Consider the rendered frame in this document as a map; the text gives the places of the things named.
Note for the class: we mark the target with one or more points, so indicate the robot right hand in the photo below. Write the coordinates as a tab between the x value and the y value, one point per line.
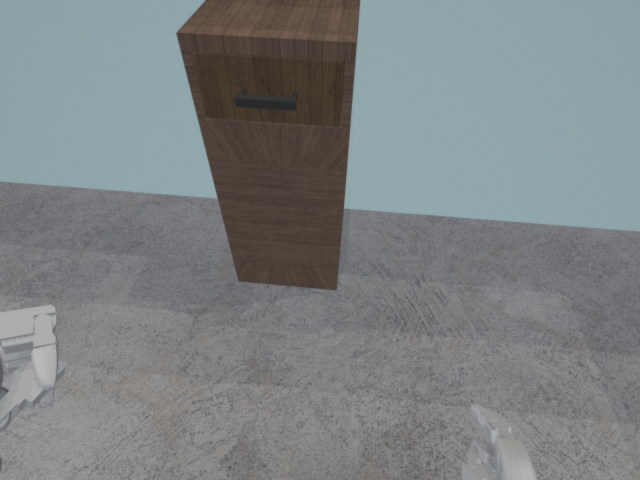
508	460

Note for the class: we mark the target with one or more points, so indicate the cabinet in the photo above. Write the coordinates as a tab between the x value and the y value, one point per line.
280	187

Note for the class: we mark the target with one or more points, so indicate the drawer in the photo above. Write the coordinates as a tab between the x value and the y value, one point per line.
319	84

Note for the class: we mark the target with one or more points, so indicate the robot left hand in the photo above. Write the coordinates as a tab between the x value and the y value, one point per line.
28	350

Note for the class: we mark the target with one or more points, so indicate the handle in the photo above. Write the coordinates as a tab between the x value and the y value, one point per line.
266	102

